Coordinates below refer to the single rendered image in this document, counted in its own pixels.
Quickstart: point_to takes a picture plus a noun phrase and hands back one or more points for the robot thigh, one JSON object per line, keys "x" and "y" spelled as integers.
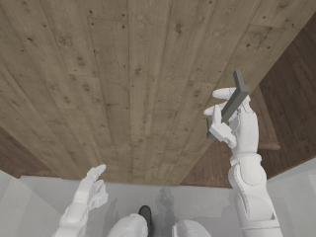
{"x": 129, "y": 226}
{"x": 188, "y": 228}

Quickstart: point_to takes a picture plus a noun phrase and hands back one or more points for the robot left forearm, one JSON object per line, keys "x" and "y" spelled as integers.
{"x": 73, "y": 223}

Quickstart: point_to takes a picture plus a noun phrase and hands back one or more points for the handle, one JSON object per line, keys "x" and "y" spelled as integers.
{"x": 239, "y": 95}

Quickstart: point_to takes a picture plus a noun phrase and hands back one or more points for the robot right thigh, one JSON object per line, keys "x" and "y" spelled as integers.
{"x": 188, "y": 228}

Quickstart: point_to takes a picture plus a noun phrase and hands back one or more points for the right robot hand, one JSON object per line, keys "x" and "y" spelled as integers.
{"x": 244, "y": 125}

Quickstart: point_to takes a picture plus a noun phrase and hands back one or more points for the robot right forearm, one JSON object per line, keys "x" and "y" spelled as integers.
{"x": 255, "y": 210}

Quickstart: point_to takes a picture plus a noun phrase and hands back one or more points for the wardrobe door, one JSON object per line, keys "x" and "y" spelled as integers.
{"x": 124, "y": 83}
{"x": 15, "y": 153}

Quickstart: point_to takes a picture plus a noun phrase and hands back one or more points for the robot left thigh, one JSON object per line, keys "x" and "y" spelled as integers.
{"x": 129, "y": 226}

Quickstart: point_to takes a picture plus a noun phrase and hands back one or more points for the left robot hand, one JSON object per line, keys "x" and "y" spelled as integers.
{"x": 86, "y": 191}

